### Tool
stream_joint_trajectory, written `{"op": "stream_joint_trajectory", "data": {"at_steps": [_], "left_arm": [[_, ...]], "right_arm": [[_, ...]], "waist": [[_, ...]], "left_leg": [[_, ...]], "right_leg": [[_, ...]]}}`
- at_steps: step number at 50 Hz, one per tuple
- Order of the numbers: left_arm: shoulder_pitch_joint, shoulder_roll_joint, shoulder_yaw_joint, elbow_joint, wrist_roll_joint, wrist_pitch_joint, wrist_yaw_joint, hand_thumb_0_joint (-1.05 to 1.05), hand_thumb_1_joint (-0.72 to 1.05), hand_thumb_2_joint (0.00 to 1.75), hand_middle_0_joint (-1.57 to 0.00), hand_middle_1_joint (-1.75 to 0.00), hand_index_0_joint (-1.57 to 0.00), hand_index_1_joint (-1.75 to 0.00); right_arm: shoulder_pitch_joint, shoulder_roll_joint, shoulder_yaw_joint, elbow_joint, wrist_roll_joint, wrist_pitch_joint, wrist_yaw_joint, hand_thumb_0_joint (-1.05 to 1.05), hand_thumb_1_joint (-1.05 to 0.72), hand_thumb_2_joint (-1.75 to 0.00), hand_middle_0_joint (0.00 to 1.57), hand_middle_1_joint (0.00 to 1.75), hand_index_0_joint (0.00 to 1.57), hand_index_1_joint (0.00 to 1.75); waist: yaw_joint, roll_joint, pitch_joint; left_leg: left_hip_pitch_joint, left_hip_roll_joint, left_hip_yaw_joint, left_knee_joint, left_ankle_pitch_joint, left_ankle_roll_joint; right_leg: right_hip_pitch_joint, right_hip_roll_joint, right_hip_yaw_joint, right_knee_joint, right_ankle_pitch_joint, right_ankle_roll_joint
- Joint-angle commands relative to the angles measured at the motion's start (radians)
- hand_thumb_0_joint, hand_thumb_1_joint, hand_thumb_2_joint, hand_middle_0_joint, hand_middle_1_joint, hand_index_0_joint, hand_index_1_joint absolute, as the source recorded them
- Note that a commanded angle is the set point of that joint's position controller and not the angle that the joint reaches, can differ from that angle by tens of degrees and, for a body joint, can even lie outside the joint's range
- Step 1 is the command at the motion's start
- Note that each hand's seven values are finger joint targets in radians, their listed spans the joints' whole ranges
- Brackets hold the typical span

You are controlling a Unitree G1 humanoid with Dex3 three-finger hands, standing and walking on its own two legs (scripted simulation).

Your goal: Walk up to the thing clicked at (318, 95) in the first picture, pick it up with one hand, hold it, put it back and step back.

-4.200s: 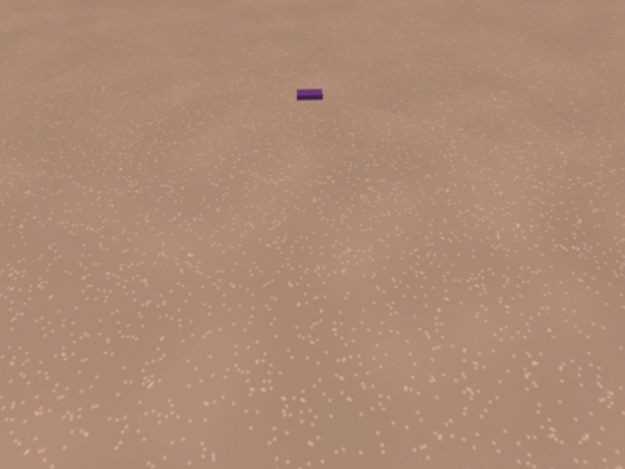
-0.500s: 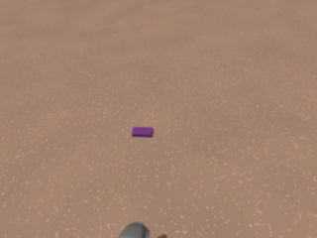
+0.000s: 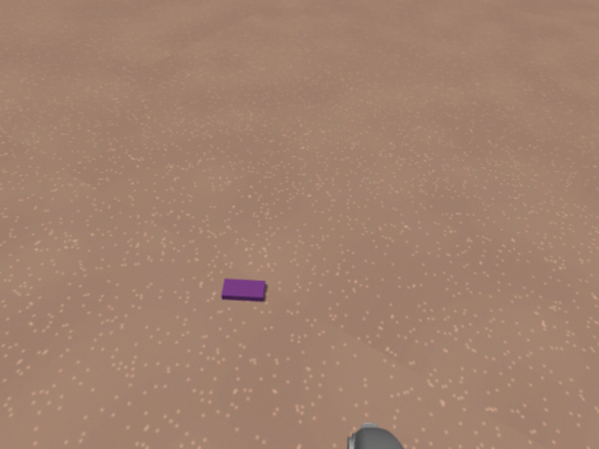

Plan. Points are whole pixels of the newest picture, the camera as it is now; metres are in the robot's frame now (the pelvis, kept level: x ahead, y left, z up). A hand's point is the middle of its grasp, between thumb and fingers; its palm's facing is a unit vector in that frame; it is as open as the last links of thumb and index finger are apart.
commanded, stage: walk up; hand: left
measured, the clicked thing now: (243, 290) +0.78 +0.20 -0.76
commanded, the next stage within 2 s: none
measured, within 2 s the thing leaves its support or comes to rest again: neither
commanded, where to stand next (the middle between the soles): +0.36 -0.02 m, yaw +0 degrees
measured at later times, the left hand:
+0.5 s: hand (162, 387) +0.23 +0.22 -0.12, palm faces -0.02 -0.92 -0.40, open 7.4 cm
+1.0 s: hand (150, 352) +0.30 +0.27 -0.17, palm faces -0.06 -0.93 -0.37, open 7.4 cm
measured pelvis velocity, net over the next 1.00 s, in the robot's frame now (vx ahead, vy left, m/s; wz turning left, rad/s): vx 0.27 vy -0.01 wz -0.02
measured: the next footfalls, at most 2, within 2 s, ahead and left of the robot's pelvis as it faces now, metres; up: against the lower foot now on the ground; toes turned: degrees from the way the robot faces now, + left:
right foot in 0.16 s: +0.22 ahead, -0.16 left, +0.00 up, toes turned -5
left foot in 0.64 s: +0.36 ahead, +0.09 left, +0.00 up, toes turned +1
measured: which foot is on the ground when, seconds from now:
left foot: down 0.00-0.20, up 0.22-0.62, down 0.64-1.00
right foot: up 0.00-0.14, down 0.16-0.68, up 0.70-1.00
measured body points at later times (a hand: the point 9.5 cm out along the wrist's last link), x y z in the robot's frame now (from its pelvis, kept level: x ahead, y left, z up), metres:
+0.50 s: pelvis +0.17 -0.05 +0.00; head +0.17 -0.07 +0.45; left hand +0.23 +0.26 -0.10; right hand +0.22 -0.37 -0.13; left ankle +0.26 +0.11 -0.70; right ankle +0.18 -0.16 -0.74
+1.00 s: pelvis +0.27 -0.01 -0.01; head +0.30 +0.01 +0.43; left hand +0.31 +0.31 -0.14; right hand +0.35 -0.32 -0.11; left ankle +0.32 +0.09 -0.74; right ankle +0.32 -0.17 -0.72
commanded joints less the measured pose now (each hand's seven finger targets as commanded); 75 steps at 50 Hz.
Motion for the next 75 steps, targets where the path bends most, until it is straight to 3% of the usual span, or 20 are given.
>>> {"op": "stream_joint_trajectory", "data": {"at_steps": [1,6,8,10,12,15,17,23,31,32,34,36,40,51,53,55,56,61,66,75], "left_arm": [[-0.106,0.145,0.044,-0.100,0.007,-0.042,-0.010,0.00,0.90,0.90,-0.20,-0.30,-0.20,-0.30],[-0.089,0.130,0.046,-0.087,0.008,-0.066,0.002,0.00,0.90,0.90,-0.20,-0.30,-0.20,-0.30],[0.083,0.182,0.070,-0.031,0.009,-0.081,0.023,0.00,0.90,0.90,-0.20,-0.30,-0.20,-0.30],[0.155,0.312,0.106,-0.047,0.010,-0.089,0.042,0.00,0.90,0.90,-0.20,-0.30,-0.20,-0.30],[0.094,0.295,0.100,-0.064,-0.011,-0.075,0.042,0.00,0.90,0.90,-0.20,-0.30,-0.20,-0.30],[0.012,0.212,0.066,-0.087,-0.021,-0.077,0.052,0.00,0.90,0.90,-0.20,-0.30,-0.20,-0.30],[-0.002,0.214,0.063,-0.099,-0.012,-0.081,0.049,0.00,0.90,0.90,-0.20,-0.30,-0.20,-0.30],[-0.005,0.221,0.074,-0.140,0.002,-0.081,0.037,0.00,0.90,0.90,-0.20,-0.30,-0.20,-0.30],[-0.015,0.204,0.048,-0.146,-0.003,-0.059,0.037,0.00,0.90,0.90,-0.20,-0.30,-0.20,-0.30],[-0.001,0.170,0.032,-0.152,-0.003,-0.059,0.039,0.00,0.90,0.90,-0.20,-0.30,-0.20,-0.30],[0.081,0.088,0.009,-0.142,-0.019,-0.048,0.046,0.00,0.90,0.90,-0.20,-0.30,-0.20,-0.30],[0.067,0.205,0.032,-0.103,-0.003,-0.029,0.064,0.00,0.90,0.90,-0.20,-0.30,-0.20,-0.30],[0.098,0.174,0.031,-0.051,-0.012,-0.018,0.053,0.00,0.90,0.90,-0.20,-0.30,-0.20,-0.30],[0.053,0.129,0.020,0.025,-0.003,-0.017,0.074,0.00,0.90,0.90,-0.20,-0.30,-0.20,-0.30],[0.043,0.137,0.022,0.036,0.006,-0.031,0.083,0.00,0.90,0.90,-0.20,-0.30,-0.20,-0.30],[-0.074,0.220,0.030,-0.001,0.015,-0.054,0.088,0.00,0.90,0.90,-0.20,-0.30,-0.20,-0.30],[-0.137,0.256,0.027,0.001,0.006,-0.045,0.084,0.00,0.90,0.90,-0.20,-0.30,-0.20,-0.30],[-0.174,0.154,-0.005,0.026,-0.004,-0.039,0.077,0.00,0.90,0.90,-0.20,-0.30,-0.20,-0.30],[-0.235,0.147,-0.012,0.058,-0.005,-0.026,0.074,0.00,0.90,0.90,-0.20,-0.30,-0.20,-0.30],[-0.265,0.128,-0.019,0.134,-0.010,-0.021,0.065,0.00,0.90,0.90,-0.20,-0.30,-0.20,-0.30]], "right_arm": [[0.011,-0.281,-0.091,-0.073,0.001,-0.017,-0.015,0.00,-0.90,-0.90,0.20,0.30,0.20,0.30],[0.012,-0.281,-0.087,-0.090,-0.001,0.004,-0.018,0.00,-0.90,-0.90,0.20,0.30,0.20,0.30],[0.016,-0.234,-0.068,-0.106,0.007,0.008,-0.020,0.00,-0.90,-0.90,0.20,0.30,0.20,0.30],[0.099,-0.151,-0.029,-0.115,0.012,0.011,-0.015,0.00,-0.90,-0.90,0.20,0.30,0.20,0.30],[0.046,-0.278,-0.063,-0.075,0.004,0.023,-0.032,0.00,-0.90,-0.90,0.20,0.30,0.20,0.30],[0.084,-0.225,-0.052,-0.028,0.017,0.035,-0.020,0.00,-0.90,-0.90,0.20,0.30,0.20,0.30],[0.090,-0.217,-0.053,-0.019,0.006,0.044,-0.010,0.00,-0.90,-0.90,0.20,0.30,0.20,0.30],[-0.019,-0.212,-0.063,-0.039,-0.014,0.042,0.014,0.00,-0.90,-0.90,0.20,0.30,0.20,0.30],[0.006,-0.200,-0.070,-0.018,-0.021,0.007,0.000,0.00,-0.90,-0.90,0.20,0.30,0.20,0.30],[0.073,-0.228,-0.078,-0.003,-0.022,0.003,-0.011,0.00,-0.90,-0.90,0.20,0.30,0.20,0.30],[0.110,-0.362,-0.106,-0.031,-0.024,-0.002,-0.028,0.00,-0.90,-0.90,0.20,0.30,0.20,0.30],[0.065,-0.346,-0.108,-0.038,0.004,0.010,-0.027,0.00,-0.90,-0.90,0.20,0.30,0.20,0.30],[-0.019,-0.273,-0.075,-0.061,0.004,0.005,-0.037,0.00,-0.90,-0.90,0.20,0.30,0.20,0.30],[-0.144,-0.256,-0.055,-0.070,0.000,0.060,-0.043,0.00,-0.90,-0.90,0.20,0.30,0.20,0.30],[-0.164,-0.199,-0.030,-0.058,0.016,0.070,-0.042,0.00,-0.90,-0.90,0.20,0.30,0.20,0.30],[-0.117,-0.128,-0.003,-0.044,0.025,0.070,-0.041,0.00,-0.90,-0.90,0.20,0.30,0.20,0.30],[-0.126,-0.171,-0.017,-0.009,0.025,0.077,-0.051,0.00,-0.90,-0.90,0.20,0.30,0.20,0.30],[-0.166,-0.205,-0.020,0.069,0.023,0.058,-0.043,0.00,-0.90,-0.90,0.20,0.30,0.20,0.30],[-0.219,-0.200,-0.004,0.133,0.010,0.060,-0.038,0.00,-0.90,-0.90,0.20,0.30,0.20,0.30],[-0.272,-0.194,0.013,0.208,0.003,0.041,-0.039,0.00,-0.90,-0.90,0.20,0.30,0.20,0.30]], "waist": [[-0.046,0.175,0.069],[-0.021,0.162,-0.028],[0.066,0.022,-0.141],[0.082,-0.250,-0.203],[0.087,-0.118,-0.117],[0.020,-0.097,-0.040],[0.013,-0.102,-0.016],[0.040,-0.093,0.048],[-0.010,0.015,-0.019],[-0.042,0.094,-0.065],[-0.037,0.358,-0.083],[-0.028,0.245,-0.012],[0.011,0.230,0.001],[0.021,0.197,-0.085],[0.049,0.117,-0.100],[-0.014,-0.088,-0.071],[-0.007,-0.122,-0.058],[-0.014,-0.089,-0.133],[-0.003,-0.009,-0.074],[0.022,0.099,-0.088]], "left_leg": [[-0.031,0.242,-0.165,-0.184,-0.032,0.157],[0.028,0.243,-0.133,0.020,0.279,0.139],[-0.060,0.182,-0.083,0.297,0.273,0.089],[-0.461,-0.029,-0.026,0.654,-0.275,0.006],[-0.512,0.047,-0.123,0.763,-0.306,0.004],[-0.430,0.077,-0.168,0.690,-0.154,-0.008],[-0.386,0.067,-0.140,0.668,-0.092,-0.018],[-0.419,0.113,-0.095,0.409,-0.019,-0.064],[-0.091,0.041,-0.017,0.147,0.055,-0.018],[0.010,0.052,-0.059,0.106,0.001,0.007],[0.119,0.405,-0.646,-0.131,-0.140,0.149],[-0.023,0.418,-0.616,-0.115,-0.144,0.218],[-0.140,0.262,-0.269,-0.094,0.097,0.117],[-0.215,0.260,-0.174,0.102,0.135,0.147],[-0.241,0.218,-0.142,0.206,0.122,0.073],[-0.291,0.075,-0.081,0.312,-0.093,-0.024],[-0.173,0.050,-0.085,0.330,-0.247,-0.020],[-0.031,0.131,-0.131,0.131,0.126,0.009],[-0.079,0.137,-0.149,0.018,-0.030,-0.003],[-0.097,0.161,-0.160,-0.094,0.038,-0.012]], "right_leg": [[-0.023,-0.023,-0.043,-0.191,0.049,-0.008],[0.160,0.046,-0.111,-0.366,0.019,-0.038],[0.454,0.046,-0.073,-0.445,0.034,-0.066],[0.721,-0.293,0.499,-0.584,-0.169,-0.184],[0.600,-0.330,0.519,-0.588,-0.161,-0.299],[0.434,-0.165,0.184,-0.582,0.057,-0.177],[0.343,-0.132,0.113,-0.599,0.076,-0.196],[0.299,-0.144,0.068,-0.676,-0.190,-0.236],[0.200,-0.105,-0.008,-0.385,-0.020,-0.178],[0.172,-0.071,-0.038,-0.251,0.051,-0.150],[-0.083,0.159,-0.110,0.134,-0.336,-0.052],[-0.052,0.067,0.000,0.245,-0.371,-0.066],[0.069,0.048,0.020,0.151,-0.199,-0.050],[0.292,0.076,-0.091,-0.243,-0.075,-0.021],[0.376,0.059,-0.047,-0.424,0.009,-0.046],[0.324,-0.188,0.321,-0.529,0.156,-0.146],[0.184,-0.236,0.330,-0.504,0.179,-0.234],[0.244,-0.051,0.068,-0.429,0.159,-0.067],[0.244,-0.051,0.084,-0.506,-0.083,-0.061],[0.393,-0.024,0.040,-0.536,0.068,-0.045]]}}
